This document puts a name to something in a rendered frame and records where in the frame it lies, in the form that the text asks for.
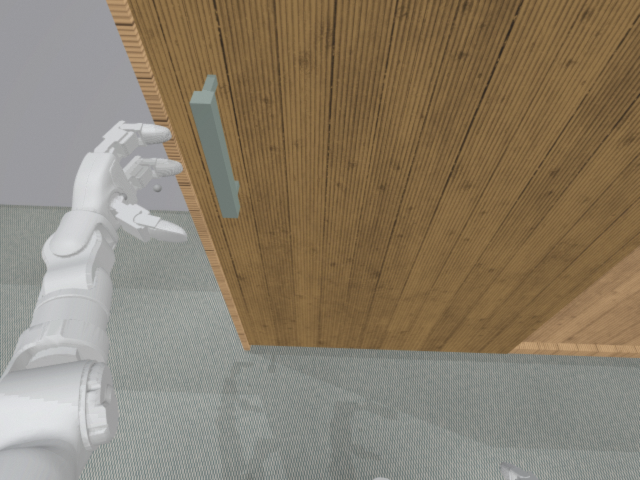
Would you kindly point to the handle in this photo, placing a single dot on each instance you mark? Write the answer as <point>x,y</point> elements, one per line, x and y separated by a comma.
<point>208,123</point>

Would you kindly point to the left robot upper arm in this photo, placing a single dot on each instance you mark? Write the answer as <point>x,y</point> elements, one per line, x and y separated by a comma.
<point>52,418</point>

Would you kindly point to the wardrobe door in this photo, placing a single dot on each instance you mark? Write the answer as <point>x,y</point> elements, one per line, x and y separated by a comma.
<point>422,175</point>
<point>606,313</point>

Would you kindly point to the left robot forearm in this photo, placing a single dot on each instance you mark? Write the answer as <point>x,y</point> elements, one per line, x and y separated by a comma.
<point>73,308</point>

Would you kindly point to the left robot hand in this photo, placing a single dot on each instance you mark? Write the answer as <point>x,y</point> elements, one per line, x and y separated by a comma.
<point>100,179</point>

